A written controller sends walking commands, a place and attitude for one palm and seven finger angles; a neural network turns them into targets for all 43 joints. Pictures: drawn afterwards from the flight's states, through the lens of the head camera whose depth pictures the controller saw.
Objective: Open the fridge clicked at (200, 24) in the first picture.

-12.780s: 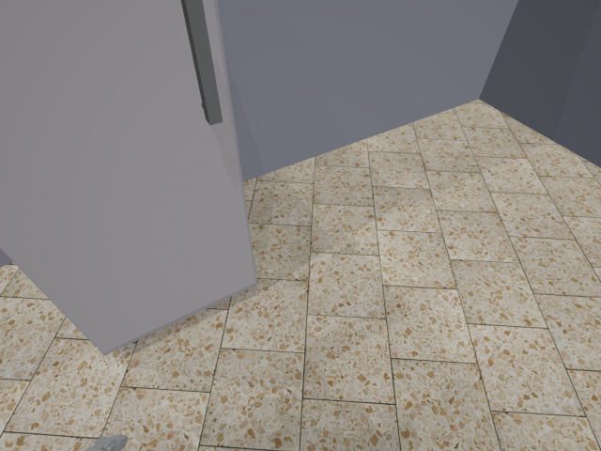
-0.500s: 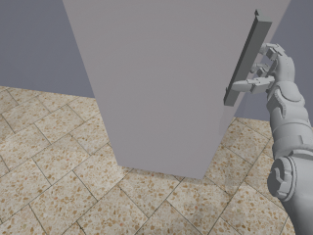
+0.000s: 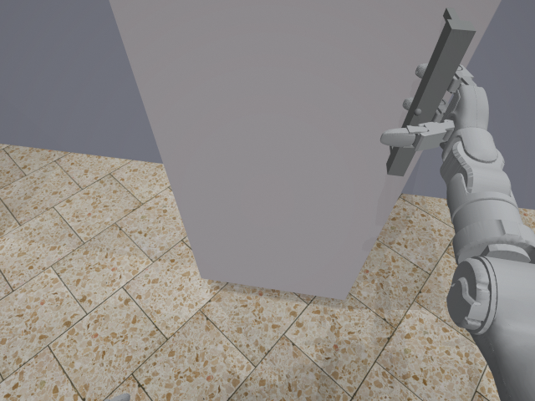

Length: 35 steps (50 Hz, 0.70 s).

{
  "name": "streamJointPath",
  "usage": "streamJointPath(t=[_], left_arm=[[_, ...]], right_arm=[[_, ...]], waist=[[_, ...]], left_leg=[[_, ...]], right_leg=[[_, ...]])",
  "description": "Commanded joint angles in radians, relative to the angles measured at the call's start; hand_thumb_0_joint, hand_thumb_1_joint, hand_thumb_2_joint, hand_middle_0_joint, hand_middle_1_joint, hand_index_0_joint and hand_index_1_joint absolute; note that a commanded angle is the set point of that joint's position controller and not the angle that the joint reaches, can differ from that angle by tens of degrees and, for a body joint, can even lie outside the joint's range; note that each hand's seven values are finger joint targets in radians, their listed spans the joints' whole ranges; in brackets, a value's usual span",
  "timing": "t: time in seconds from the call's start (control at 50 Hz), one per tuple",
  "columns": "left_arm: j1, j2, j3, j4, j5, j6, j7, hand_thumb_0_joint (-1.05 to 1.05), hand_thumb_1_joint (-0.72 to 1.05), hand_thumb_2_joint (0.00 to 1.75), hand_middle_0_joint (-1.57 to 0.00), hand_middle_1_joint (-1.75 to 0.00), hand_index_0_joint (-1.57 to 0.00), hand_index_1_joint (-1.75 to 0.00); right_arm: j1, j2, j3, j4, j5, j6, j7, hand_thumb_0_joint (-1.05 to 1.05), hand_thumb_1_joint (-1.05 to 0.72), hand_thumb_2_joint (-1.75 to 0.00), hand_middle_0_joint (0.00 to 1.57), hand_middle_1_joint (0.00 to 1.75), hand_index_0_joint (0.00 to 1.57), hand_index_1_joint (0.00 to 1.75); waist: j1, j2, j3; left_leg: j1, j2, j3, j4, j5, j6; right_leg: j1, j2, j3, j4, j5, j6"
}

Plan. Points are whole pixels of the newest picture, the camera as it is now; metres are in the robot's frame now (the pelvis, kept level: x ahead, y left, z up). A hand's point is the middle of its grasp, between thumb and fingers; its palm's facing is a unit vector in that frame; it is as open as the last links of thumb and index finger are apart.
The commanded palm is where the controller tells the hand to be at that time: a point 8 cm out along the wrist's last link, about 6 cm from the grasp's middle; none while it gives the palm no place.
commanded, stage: slide the fingers in behind the handle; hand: right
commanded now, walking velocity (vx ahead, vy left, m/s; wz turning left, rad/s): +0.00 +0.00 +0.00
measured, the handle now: (419, 102) +0.54 -0.13 +0.18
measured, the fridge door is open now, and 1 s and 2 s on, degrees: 0 0 0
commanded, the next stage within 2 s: grip the handle and tug to test in 0.98 s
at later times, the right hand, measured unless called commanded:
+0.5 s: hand (409, 115) +0.49 -0.11 +0.19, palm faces +0.03 +1.00 -0.01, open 14.0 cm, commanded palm +0.47 -0.16 +0.19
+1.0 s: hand (409, 113) +0.50 -0.11 +0.19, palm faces +0.02 +1.00 -0.01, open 14.0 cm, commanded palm +0.47 -0.16 +0.19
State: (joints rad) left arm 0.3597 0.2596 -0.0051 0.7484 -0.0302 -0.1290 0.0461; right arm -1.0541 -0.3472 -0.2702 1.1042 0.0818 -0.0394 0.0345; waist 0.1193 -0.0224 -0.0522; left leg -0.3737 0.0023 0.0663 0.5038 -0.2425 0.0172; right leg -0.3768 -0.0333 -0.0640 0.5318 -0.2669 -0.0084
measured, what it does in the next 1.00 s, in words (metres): stands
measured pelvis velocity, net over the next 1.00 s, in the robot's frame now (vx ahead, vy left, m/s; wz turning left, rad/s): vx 0.00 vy -0.01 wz -0.01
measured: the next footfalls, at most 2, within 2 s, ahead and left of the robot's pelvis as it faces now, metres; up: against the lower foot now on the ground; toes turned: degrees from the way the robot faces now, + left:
none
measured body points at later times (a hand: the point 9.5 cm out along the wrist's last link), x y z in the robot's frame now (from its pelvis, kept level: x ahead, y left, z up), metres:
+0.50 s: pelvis +0.00 +0.01 +0.00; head +0.03 +0.01 +0.45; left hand +0.05 +0.28 -0.12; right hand +0.48 -0.17 +0.20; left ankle +0.00 +0.11 -0.73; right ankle +0.00 -0.11 -0.73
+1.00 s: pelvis +0.00 -0.01 +0.00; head +0.03 +0.00 +0.45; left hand +0.03 +0.26 -0.12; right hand +0.49 -0.17 +0.19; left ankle +0.00 +0.11 -0.73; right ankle +0.00 -0.11 -0.73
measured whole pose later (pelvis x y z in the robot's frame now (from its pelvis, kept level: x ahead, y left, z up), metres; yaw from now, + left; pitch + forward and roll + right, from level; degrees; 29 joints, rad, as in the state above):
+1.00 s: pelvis +0.00 -0.01 +0.00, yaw -1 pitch +6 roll +1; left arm 0.38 0.25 0.00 0.78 -0.03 -0.14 0.04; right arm -1.06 -0.30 -0.21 1.10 0.10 -0.05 -0.01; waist 0.11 -0.02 -0.05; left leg -0.37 0.01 0.07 0.50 -0.24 0.01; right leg -0.38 -0.02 -0.06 0.54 -0.27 -0.01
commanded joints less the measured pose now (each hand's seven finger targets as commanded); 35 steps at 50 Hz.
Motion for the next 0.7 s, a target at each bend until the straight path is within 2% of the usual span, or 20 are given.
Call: streamJointPath(t=[0.0,0.04,0.1,0.12,0.14,0.18,0.2,0.26,0.3,0.32,0.34,0.36,0.44,0.48,0.5,0.52,0.54,0.58,0.6,0.68], left_arm=[[0.067,0.162,0.057,-0.09,-0.005,-0.027,0.011,0.0,0.9,0.9,-0.2,-0.3,-0.2,-0.3],[0.055,0.155,0.058,-0.102,-0.013,-0.027,0.011,0.0,0.9,0.9,-0.2,-0.3,-0.2,-0.3],[0.062,0.157,0.061,-0.095,-0.014,-0.023,0.014,0.0,0.9,0.9,-0.2,-0.3,-0.2,-0.3],[0.054,0.155,0.059,-0.098,-0.018,-0.024,0.014,0.0,0.9,0.9,-0.2,-0.3,-0.2,-0.3],[0.057,0.157,0.06,-0.094,-0.018,-0.023,0.016,0.0,0.9,0.9,-0.2,-0.3,-0.2,-0.3],[0.05,0.15,0.057,-0.092,-0.021,-0.023,0.017,0.0,0.9,0.9,-0.2,-0.3,-0.2,-0.3],[0.05,0.15,0.06,-0.09,-0.02,-0.023,0.017,0.0,0.9,0.9,-0.2,-0.3,-0.2,-0.3],[0.049,0.152,0.057,-0.082,-0.017,-0.024,0.018,0.0,0.9,0.9,-0.2,-0.3,-0.2,-0.3],[0.048,0.156,0.056,-0.084,-0.014,-0.019,0.018,0.0,0.9,0.9,-0.2,-0.3,-0.2,-0.3],[0.038,0.147,0.05,-0.087,-0.016,-0.02,0.017,0.0,0.9,0.9,-0.2,-0.3,-0.2,-0.3],[0.043,0.145,0.05,-0.082,-0.013,-0.024,0.014,0.0,0.9,0.9,-0.2,-0.3,-0.2,-0.3],[0.048,0.148,0.051,-0.079,-0.01,-0.025,0.012,0.0,0.9,0.9,-0.2,-0.3,-0.2,-0.3],[0.045,0.149,0.051,-0.081,-0.011,-0.026,0.012,0.0,0.9,0.9,-0.2,-0.3,-0.2,-0.3],[0.037,0.146,0.052,-0.086,-0.012,-0.03,0.01,0.0,0.9,0.9,-0.2,-0.3,-0.2,-0.3],[0.045,0.152,0.055,-0.083,-0.008,-0.029,0.011,0.0,0.9,0.9,-0.2,-0.3,-0.2,-0.3],[0.037,0.148,0.054,-0.085,-0.01,-0.028,0.011,0.0,0.9,0.9,-0.2,-0.3,-0.2,-0.3],[0.038,0.144,0.053,-0.088,-0.011,-0.029,0.01,0.0,0.9,0.9,-0.2,-0.3,-0.2,-0.3],[0.036,0.141,0.051,-0.084,-0.011,-0.032,0.01,0.0,0.9,0.9,-0.2,-0.3,-0.2,-0.3],[0.043,0.146,0.052,-0.077,-0.01,-0.031,0.01,0.0,0.9,0.9,-0.2,-0.3,-0.2,-0.3],[0.043,0.145,0.05,-0.073,-0.011,-0.031,0.01,0.0,0.9,0.9,-0.2,-0.3,-0.2,-0.3]], right_arm=[[-0.505,-0.248,-0.048,-0.254,0.007,-0.078,0.019,0.0,0.5,-0.3,0.3,1.2,0.3,1.2],[-0.494,-0.217,-0.024,-0.309,0.02,-0.076,0.03,0.0,0.5,-0.3,0.3,1.2,0.3,1.2],[-0.473,-0.225,-0.027,-0.325,0.027,-0.062,0.039,0.0,0.5,-0.3,0.3,1.2,0.3,1.2],[-0.463,-0.2,-0.012,-0.325,0.036,-0.052,0.042,0.0,0.5,-0.3,0.3,1.2,0.3,1.2],[-0.482,-0.214,-0.02,-0.342,0.036,-0.047,0.041,0.0,0.5,-0.3,0.3,1.2,0.3,1.2],[-0.488,-0.159,0.025,-0.347,0.039,-0.033,0.042,0.0,0.5,-0.3,0.3,1.2,0.3,1.2],[-0.475,-0.153,0.026,-0.337,0.038,-0.027,0.037,0.0,0.5,-0.3,0.3,1.2,0.3,1.2],[-0.5,-0.191,-0.011,-0.341,0.041,-0.023,0.021,0.0,0.5,-0.3,0.3,1.2,0.3,1.2],[-0.46,-0.227,-0.044,-0.327,0.035,-0.023,0.01,0.0,0.5,-0.3,0.3,1.2,0.3,1.2],[-0.486,-0.18,-0.002,-0.326,0.034,-0.023,0.008,0.0,0.5,-0.3,0.3,1.2,0.3,1.2],[-0.495,-0.168,0.003,-0.305,0.029,-0.024,0.003,0.0,0.5,-0.3,0.3,1.2,0.3,1.2],[-0.494,-0.187,-0.007,-0.29,0.019,-0.028,-0.002,0.0,0.5,-0.3,0.3,1.2,0.3,1.2],[-0.538,-0.153,0.023,-0.28,0.019,-0.041,-0.004,0.0,0.5,-0.3,0.3,1.2,0.3,1.2],[-0.538,-0.132,0.032,-0.298,0.027,-0.048,-0.001,0.0,0.5,-0.3,0.3,1.2,0.3,1.2],[-0.537,-0.159,0.007,-0.3,0.028,-0.054,-0.003,0.0,0.5,-0.3,0.3,1.2,0.3,1.2],[-0.539,-0.161,0.009,-0.313,0.029,-0.058,-0.003,0.0,0.5,-0.3,0.3,1.2,0.3,1.2],[-0.541,-0.128,0.033,-0.324,0.03,-0.06,-0.002,0.0,0.5,-0.3,0.3,1.2,0.3,1.2],[-0.533,-0.107,0.047,-0.301,0.029,-0.059,-0.002,0.0,0.5,-0.3,0.3,1.2,0.3,1.2],[-0.541,-0.11,0.047,-0.294,0.027,-0.059,-0.005,0.0,0.5,-0.3,0.3,1.2,0.3,1.2],[-0.554,-0.121,0.036,-0.266,0.026,-0.053,-0.011,0.0,0.5,-0.3,0.3,1.2,0.3,1.2]], waist=[[-0.009,0.033,-0.373],[-0.011,0.003,-0.387],[-0.012,0.025,-0.372],[-0.01,0.026,-0.358],[-0.007,0.028,-0.361],[0.0,0.011,-0.327],[0.003,0.03,-0.312],[-0.007,0.02,-0.319],[-0.022,0.043,-0.336],[-0.007,0.016,-0.317],[-0.002,0.034,-0.298],[-0.004,0.033,-0.289],[0.012,0.048,-0.304],[0.003,0.021,-0.334],[0.001,0.047,-0.353],[-0.004,0.016,-0.367],[0.0,0.021,-0.38],[0.004,0.012,-0.345],[0.01,0.035,-0.337],[0.008,0.041,-0.315]], left_leg=[[0.177,-0.022,-0.055,-0.037,0.357,0.0],[0.186,-0.023,-0.057,-0.043,0.371,0.0],[0.198,-0.025,-0.056,-0.051,0.38,-0.002],[0.194,-0.025,-0.055,-0.056,0.382,-0.003],[0.196,-0.024,-0.057,-0.059,0.382,-0.005],[0.17,-0.026,-0.052,-0.068,0.342,-0.004],[0.16,-0.025,-0.051,-0.075,0.328,-0.006],[0.167,-0.024,-0.055,-0.075,0.32,-0.004],[0.195,-0.022,-0.056,-0.069,0.334,-0.003],[0.175,-0.019,-0.057,-0.071,0.328,-0.006],[0.159,-0.02,-0.056,-0.073,0.314,-0.008],[0.153,-0.019,-0.055,-0.071,0.3,-0.006],[0.139,-0.02,-0.056,-0.069,0.289,-0.007],[0.145,-0.022,-0.056,-0.062,0.302,-0.004],[0.16,-0.022,-0.055,-0.059,0.318,-0.003],[0.166,-0.02,-0.058,-0.055,0.334,-0.002],[0.168,-0.022,-0.053,-0.051,0.346,-0.002],[0.136,-0.025,-0.049,-0.054,0.321,-0.002],[0.133,-0.025,-0.048,-0.057,0.311,-0.003],[0.123,-0.024,-0.046,-0.057,0.291,-0.002]], right_leg=[[0.163,0.032,0.052,-0.03,0.274,-0.018],[0.181,0.032,0.047,-0.033,0.281,-0.02],[0.176,0.032,0.045,-0.035,0.281,-0.023],[0.173,0.033,0.044,-0.04,0.277,-0.024],[0.177,0.033,0.043,-0.04,0.272,-0.025],[0.178,0.034,0.046,-0.048,0.245,-0.023],[0.18,0.032,0.045,-0.046,0.237,-0.025],[0.171,0.037,0.048,-0.052,0.226,-0.026],[0.164,0.037,0.047,-0.054,0.239,-0.026],[0.164,0.039,0.045,-0.055,0.227,-0.025],[0.156,0.039,0.047,-0.051,0.214,-0.025],[0.149,0.037,0.049,-0.053,0.206,-0.022],[0.164,0.036,0.052,-0.05,0.199,-0.023],[0.183,0.037,0.053,-0.047,0.217,-0.021],[0.188,0.037,0.056,-0.042,0.235,-0.022],[0.195,0.037,0.053,-0.044,0.248,-0.021],[0.206,0.037,0.056,-0.042,0.263,-0.021],[0.206,0.034,0.057,-0.04,0.251,-0.018],[0.203,0.033,0.06,-0.04,0.246,-0.019],[0.184,0.033,0.063,-0.047,0.226,-0.018]])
